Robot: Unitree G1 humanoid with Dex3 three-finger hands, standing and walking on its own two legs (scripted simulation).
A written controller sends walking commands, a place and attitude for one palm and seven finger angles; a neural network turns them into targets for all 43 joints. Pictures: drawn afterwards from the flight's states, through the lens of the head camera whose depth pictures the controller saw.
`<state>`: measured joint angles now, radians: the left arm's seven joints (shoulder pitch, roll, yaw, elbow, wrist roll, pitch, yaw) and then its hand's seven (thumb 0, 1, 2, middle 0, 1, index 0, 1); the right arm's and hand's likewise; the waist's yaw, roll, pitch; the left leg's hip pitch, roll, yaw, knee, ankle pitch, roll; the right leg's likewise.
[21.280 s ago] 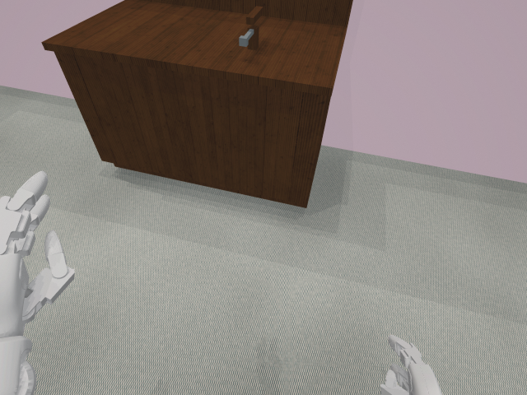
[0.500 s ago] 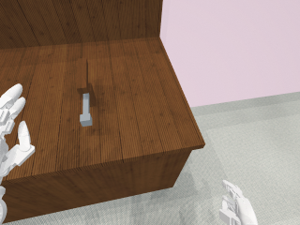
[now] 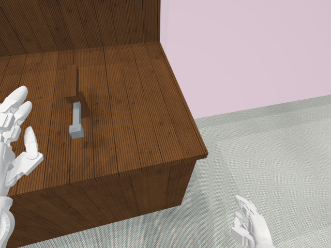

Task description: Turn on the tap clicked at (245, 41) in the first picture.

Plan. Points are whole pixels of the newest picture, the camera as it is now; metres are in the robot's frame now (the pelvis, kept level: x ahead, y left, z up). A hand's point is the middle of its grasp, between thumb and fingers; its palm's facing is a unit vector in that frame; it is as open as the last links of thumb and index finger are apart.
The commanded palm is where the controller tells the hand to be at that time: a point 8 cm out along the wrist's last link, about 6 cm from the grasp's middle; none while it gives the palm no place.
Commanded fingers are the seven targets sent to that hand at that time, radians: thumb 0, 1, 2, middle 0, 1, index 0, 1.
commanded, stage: shuffle to correct the standing spot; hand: left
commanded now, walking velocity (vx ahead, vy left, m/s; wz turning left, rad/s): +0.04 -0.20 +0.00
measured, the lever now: (76, 131) +0.37 +0.28 +0.03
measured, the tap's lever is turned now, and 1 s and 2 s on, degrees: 0 0 0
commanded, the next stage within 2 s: come to a stop and stand still in 0.44 s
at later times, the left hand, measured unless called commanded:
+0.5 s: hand (79, 156) +0.23 +0.18 +0.16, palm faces +0.29 -0.88 -0.37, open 7.4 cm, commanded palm +0.18 +0.23 +0.18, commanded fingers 0.00 0.90 0.90 -0.20 -0.30 -0.20 -0.30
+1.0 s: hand (47, 133) +0.24 +0.22 +0.21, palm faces +0.49 -0.76 -0.42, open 7.4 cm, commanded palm +0.16 +0.22 +0.18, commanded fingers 0.00 0.90 0.90 -0.20 -0.30 -0.20 -0.30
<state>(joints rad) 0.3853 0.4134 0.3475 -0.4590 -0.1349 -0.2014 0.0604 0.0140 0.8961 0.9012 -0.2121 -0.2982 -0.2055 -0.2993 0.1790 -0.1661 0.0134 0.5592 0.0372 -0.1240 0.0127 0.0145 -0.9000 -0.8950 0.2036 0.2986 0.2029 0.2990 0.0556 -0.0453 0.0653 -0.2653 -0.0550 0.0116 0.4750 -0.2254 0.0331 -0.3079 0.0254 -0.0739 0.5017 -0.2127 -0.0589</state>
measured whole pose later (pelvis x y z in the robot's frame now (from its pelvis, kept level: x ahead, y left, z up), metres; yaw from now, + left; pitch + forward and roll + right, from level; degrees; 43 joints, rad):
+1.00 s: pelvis +0.00 -0.06 +0.00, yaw +0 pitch +1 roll +1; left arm 0.23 0.50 0.42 -0.26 -0.12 -0.21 0.13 0.01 0.89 0.90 -0.21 -0.30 -0.21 -0.30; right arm 0.22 -0.25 0.05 0.59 0.04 -0.13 -0.01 0.01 -0.90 -0.90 0.20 0.30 0.20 0.30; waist 0.06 0.05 0.02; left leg -0.28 0.03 -0.04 0.51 -0.25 0.01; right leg -0.27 0.12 -0.11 0.42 -0.18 -0.14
